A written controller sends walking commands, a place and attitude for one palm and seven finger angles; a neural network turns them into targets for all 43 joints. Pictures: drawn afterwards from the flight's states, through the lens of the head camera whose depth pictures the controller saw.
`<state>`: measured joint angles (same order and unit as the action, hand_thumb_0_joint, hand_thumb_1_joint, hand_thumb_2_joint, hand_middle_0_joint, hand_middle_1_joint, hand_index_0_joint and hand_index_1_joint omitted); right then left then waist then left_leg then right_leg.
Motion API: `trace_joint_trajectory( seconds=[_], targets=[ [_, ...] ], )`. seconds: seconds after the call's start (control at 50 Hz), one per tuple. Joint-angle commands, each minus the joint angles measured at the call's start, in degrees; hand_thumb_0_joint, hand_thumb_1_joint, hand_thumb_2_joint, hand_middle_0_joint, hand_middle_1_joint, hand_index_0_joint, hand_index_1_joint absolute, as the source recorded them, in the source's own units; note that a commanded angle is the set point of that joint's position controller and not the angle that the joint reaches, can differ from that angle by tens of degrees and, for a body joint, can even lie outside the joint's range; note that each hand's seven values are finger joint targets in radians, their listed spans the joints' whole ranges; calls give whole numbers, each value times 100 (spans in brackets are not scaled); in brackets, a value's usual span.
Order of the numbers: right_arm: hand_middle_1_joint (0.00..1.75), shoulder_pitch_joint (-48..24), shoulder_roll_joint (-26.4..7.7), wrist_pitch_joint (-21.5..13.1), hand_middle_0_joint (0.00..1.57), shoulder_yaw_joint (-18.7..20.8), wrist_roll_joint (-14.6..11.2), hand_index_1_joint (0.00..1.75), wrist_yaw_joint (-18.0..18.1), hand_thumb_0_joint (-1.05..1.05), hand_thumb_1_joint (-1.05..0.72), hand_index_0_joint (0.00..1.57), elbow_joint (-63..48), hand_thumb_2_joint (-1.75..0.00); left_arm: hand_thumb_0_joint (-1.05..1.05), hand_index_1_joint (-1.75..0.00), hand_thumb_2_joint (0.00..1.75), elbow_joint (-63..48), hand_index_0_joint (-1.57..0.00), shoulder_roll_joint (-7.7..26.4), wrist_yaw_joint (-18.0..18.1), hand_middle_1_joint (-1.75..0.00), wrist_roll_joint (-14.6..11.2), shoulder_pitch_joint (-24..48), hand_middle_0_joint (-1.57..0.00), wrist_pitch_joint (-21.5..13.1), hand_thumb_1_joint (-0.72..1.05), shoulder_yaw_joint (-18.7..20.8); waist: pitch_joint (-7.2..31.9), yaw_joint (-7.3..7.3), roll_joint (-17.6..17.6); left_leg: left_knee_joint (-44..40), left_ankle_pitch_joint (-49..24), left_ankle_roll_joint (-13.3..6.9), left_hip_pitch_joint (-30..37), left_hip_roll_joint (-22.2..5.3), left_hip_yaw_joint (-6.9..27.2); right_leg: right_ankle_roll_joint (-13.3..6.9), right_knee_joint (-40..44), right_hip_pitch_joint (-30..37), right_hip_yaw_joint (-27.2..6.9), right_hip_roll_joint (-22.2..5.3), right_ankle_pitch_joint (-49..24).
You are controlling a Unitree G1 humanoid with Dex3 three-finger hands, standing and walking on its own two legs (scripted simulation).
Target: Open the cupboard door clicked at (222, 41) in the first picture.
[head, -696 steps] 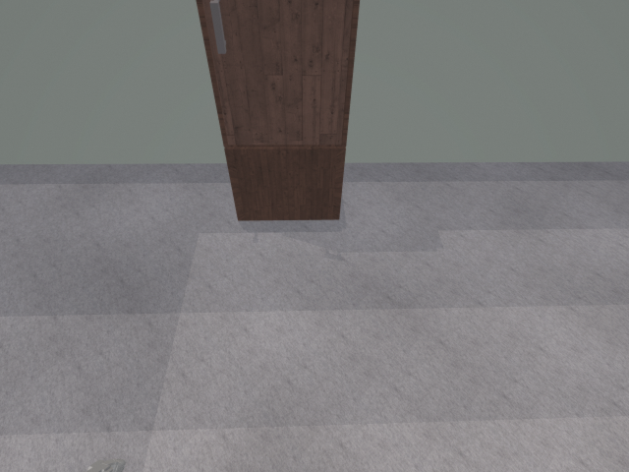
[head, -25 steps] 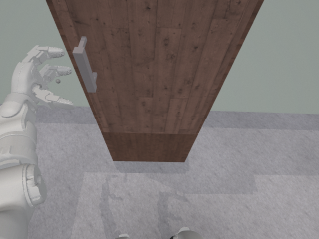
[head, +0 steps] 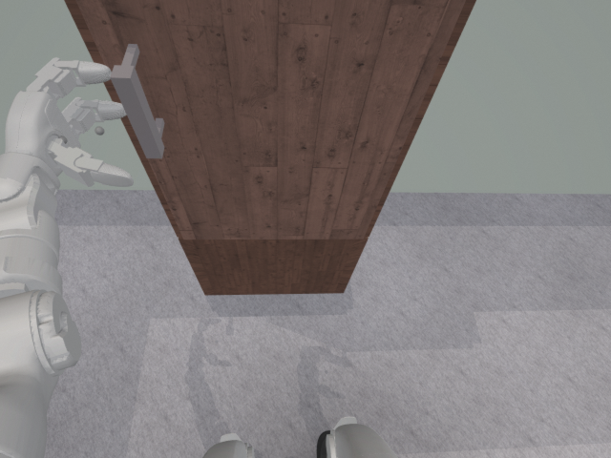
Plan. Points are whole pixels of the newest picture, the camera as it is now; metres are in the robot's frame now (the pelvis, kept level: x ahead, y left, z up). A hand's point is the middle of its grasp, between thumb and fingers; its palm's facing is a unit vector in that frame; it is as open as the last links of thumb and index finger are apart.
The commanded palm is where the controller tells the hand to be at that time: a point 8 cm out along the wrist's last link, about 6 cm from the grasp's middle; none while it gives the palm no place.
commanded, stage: slide the fingers in behind the handle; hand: left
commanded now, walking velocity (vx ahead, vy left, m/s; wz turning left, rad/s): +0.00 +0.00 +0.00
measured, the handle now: (144, 105) +0.54 +0.18 +0.11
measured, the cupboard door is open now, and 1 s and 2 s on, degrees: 0 0 0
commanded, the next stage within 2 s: close the thumb around the handle in 1.42 s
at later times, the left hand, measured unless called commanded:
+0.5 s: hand (126, 136) +0.49 +0.19 +0.12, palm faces -0.05 -1.00 -0.01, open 14.0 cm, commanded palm +0.47 +0.23 +0.11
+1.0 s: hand (159, 134) +0.49 +0.15 +0.11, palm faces -0.03 -1.00 -0.01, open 14.0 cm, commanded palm +0.47 +0.20 +0.11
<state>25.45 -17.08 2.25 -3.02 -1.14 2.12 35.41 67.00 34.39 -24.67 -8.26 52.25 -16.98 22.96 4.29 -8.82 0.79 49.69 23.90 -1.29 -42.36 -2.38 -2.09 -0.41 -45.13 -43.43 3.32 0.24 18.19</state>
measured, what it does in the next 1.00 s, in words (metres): stands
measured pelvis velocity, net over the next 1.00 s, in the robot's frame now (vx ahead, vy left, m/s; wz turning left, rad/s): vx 0.00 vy -0.01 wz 0.00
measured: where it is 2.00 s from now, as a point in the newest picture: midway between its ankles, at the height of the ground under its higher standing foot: outside the picture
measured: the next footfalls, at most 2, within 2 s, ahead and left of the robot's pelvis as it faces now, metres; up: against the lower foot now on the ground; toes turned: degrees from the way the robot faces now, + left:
none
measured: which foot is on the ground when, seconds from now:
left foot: down 0.00-1.00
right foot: down 0.00-1.00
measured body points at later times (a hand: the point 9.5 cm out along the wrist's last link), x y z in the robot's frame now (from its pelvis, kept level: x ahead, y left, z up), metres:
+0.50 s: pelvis +0.01 +0.00 +0.00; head +0.09 +0.01 +0.44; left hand +0.48 +0.24 +0.12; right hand +0.04 -0.27 -0.11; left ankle +0.00 +0.10 -0.70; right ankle +0.03 -0.12 -0.70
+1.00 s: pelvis +0.00 -0.01 +0.00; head +0.09 -0.01 +0.45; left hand +0.49 +0.20 +0.12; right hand +0.02 -0.27 -0.12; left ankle +0.00 +0.10 -0.70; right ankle +0.03 -0.12 -0.70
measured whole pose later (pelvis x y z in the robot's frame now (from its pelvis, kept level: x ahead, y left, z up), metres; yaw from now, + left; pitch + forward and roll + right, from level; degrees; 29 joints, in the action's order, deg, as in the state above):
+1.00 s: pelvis +0.00 -0.01 +0.00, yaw +0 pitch +15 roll -1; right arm 23.6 -15.6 1.0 -2.1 -0.7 0.6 35.7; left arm 64.1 23.4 -13.0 -6.8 49.9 -18.8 18.7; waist 4.6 -7.6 1.4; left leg 47.7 23.6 -0.7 -38.7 -2.1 -2.4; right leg -1.0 -45.2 -40.9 2.8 0.1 19.0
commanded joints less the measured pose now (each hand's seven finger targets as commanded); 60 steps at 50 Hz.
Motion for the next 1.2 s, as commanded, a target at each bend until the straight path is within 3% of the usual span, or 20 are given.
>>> trace_joint_trajectory(
  seconds=[0.0, 0.08, 0.16, 0.2, 0.24, 0.3, 0.32, 0.38, 0.42, 0.48, 0.52, 0.58, 0.62, 0.7, 0.72, 0.84, 0.9, 0.98, 1.1, 1.18],
  targets=[
    [30, 641, -1000, -111, 20, 411, 34, 30, 57, 0, -90, 20, -431, -90, 0, -120, 30, -1233, -30, 1457, 214, -120, -84, 2503, -30, -283, -50, 256, 2344, 40, 544, -668, -1723, -27, 1386, 102, 387, -89, 400, 1232, -144, 217, -1304],
    [30, 654, -951, -123, 20, 441, 59, 30, 13, 0, -90, 20, -487, -90, 0, -120, 30, -1554, -30, 1490, 417, -120, -29, 2391, -30, -419, -50, 396, 2642, 145, 661, -644, -2034, -7, 1606, 107, 373, -106, 354, 1391, -156, 235, -1533],
    [30, 619, -918, -126, 20, 433, 41, 30, 6, 0, -90, 20, -480, -90, 0, -120, 30, -1439, -30, 1139, 500, -120, -10, 2403, -30, -431, -50, 141, 2307, 46, 483, -675, -1895, -26, 1491, 111, 355, -106, 373, 1326, -134, 243, -1486],
    [30, 615, -919, -132, 20, 444, 44, 30, -8, 0, -90, 20, -491, -90, 0, -120, 30, -1490, -30, 1168, 531, -120, 0, 2261, -30, -438, -50, 221, 2489, 148, 575, -683, -2027, 4, 1597, 108, 349, -108, 350, 1400, -147, 223, -1575],
    [30, 560, -881, -143, 20, 449, 43, 30, -28, 0, -90, 20, -524, -90, 0, -120, 30, -1663, -30, 924, 553, -120, -14, 2230, -30, -453, -50, 66, 2534, 152, 701, -668, -2182, 21, 1755, 105, 337, -109, 337, 1355, -136, 225, -1665],
    [30, 552, -883, -127, 20, 459, 29, 30, -26, 0, -90, 20, -496, -90, 0, -120, 30, -1436, -30, 869, 589, -120, -56, 2059, -30, -395, -50, 95, 2354, 105, 191, -665, -2100, -20, 1510, 108, 291, -75, 376, 1503, -153, 224, -1785],
    [30, 524, -874, -132, 20, 449, 30, 30, -25, 0, -90, 20, -489, -90, 0, -120, 30, -1489, -30, 770, 596, -120, -56, 2249, -30, -381, -50, -11, 2251, 49, 303, -698, -1978, -27, 1469, 123, 274, -68, 401, 1465, -163, 211, -1735],
    [30, 487, -861, -149, 20, 441, 31, 30, -15, 0, -90, 20, -501, -90, 0, -120, 30, -1502, -30, 795, 644, -120, -7, 2236, -30, -424, -50, 6, 2296, 117, 385, -691, -1985, -13, 1529, 143, 311, -100, 356, 1466, -158, 204, -1703],
    [30, 440, -828, -167, 20, 443, 28, 30, -15, 0, -90, 20, -483, -90, 0, -120, 30, -1608, -30, 542, 651, -120, -21, 2389, -30, -451, -50, -207, 2281, 42, 496, -664, -1991, -14, 1616, 144, 288, -87, 381, 1376, -178, 193, -1718],
    [30, 445, -839, -187, 20, 451, 38, 30, -7, 0, -90, 20, -452, -90, 0, -120, 30, -1547, -30, 595, 682, -120, -79, 2368, -30, -486, -50, -86, 2484, 73, 336, -619, -2143, -14, 1652, 157, 312, -84, 343, 1526, -180, 199, -1881],
    [30, 419, -832, -189, 20, 435, 29, 30, 3, 0, -90, 20, -418, -90, 0, -120, 30, -1458, -30, 497, 693, -120, -24, 2546, -30, -461, -50, -241, 2273, 3, 310, -645, -1913, -11, 1540, 160, 330, -77, 358, 1383, -168, 184, -1700],
    [30, 397, -824, -222, 20, 448, 38, 30, -6, 0, -90, 20, -417, -90, 0, -120, 30, -1632, -30, 456, 759, -120, -16, 2604, -30, -511, -50, -247, 2523, 37, 506, -605, -2093, -2, 1750, 169, 352, -94, 321, 1380, -172, 182, -1770],
    [30, 377, -802, -229, 20, 431, 40, 30, -22, 0, -90, 20, -411, -90, 0, -120, 30, -1474, -30, 222, 792, -120, -37, 2558, -30, -462, -50, -389, 2376, -3, 432, -619, -2013, 2, 1668, 171, 332, -80, 350, 1339, -160, 184, -1734],
    [30, 401, -815, -236, 20, 455, 50, 30, -34, 0, -90, 20, -402, -90, 0, -120, 30, -1540, -30, 408, 905, -120, 3, 2537, -30, -502, -50, -210, 2541, 75, 362, -618, -2011, -2, 1627, 183, 329, -84, 326, 1486, -177, 179, -1783],
    [30, 374, -787, -242, 20, 443, 50, 30, -51, 0, -90, 20, -424, -90, 0, -120, 30, -1661, -30, 232, 918, -120, 6, 2578, -30, -517, -50, -360, 2557, 62, 445, -634, -2011, -2, 1649, 196, 312, -83, 324, 1502, -175, 175, -1806],
    [30, 404, -777, -236, 20, 458, 53, 30, -81, 0, -90, 20, -409, -90, 0, -120, 30, -1612, -30, 194, 1086, -120, 58, 2510, -30, -532, -50, -331, 2456, 99, 374, -672, -1926, -1, 1549, 204, 284, -89, 353, 1565, -187, 179, -1791],
    [30, 427, -779, -245, 20, 466, 58, 30, -73, 0, -90, 20, -402, -90, 0, -120, 30, -1551, -30, 363, 1151, -120, 54, 2430, -30, -576, -50, -140, 2508, 125, 58, -688, -1851, -28, 1359, 221, 255, -72, 361, 1838, -222, 184, -1897],
    [30, 396, -736, -279, 20, 467, 54, 30, -91, 0, -90, 20, -395, -90, 0, -120, 30, -1665, -30, -39, 1157, -120, 102, 2491, -30, -640, -50, -500, 2475, 50, 228, -700, -1729, -41, 1467, 232, 220, -72, 408, 1715, -229, 185, -1804],
    [30, 413, -788, -290, 20, 438, 28, 30, -28, 0, -90, 20, -326, -90, 0, -120, 30, -1210, -30, 190, 1094, -120, 90, 2577, -30, -549, -50, -377, 2131, -35, 84, -737, -1267, -70, 1092, 252, 182, -51, 502, 1684, -304, 160, -1502],
    [30, 453, -777, -333, 20, 441, 48, 30, -27, 0, -90, 20, -314, -90, 0, -120, 30, -1395, -30, 113, 1088, -120, 59, 2785, -30, -599, -50, -426, 2435, -27, 364, -685, -1576, -38, 1436, 238, 262, -81, 406, 1540, -236, 171, -1607]
  ],
)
